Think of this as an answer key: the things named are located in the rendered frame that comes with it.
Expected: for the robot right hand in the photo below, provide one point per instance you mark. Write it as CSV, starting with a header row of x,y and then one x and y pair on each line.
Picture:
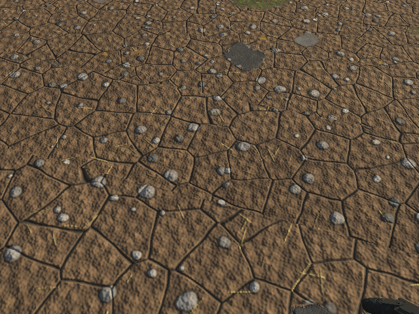
x,y
389,306

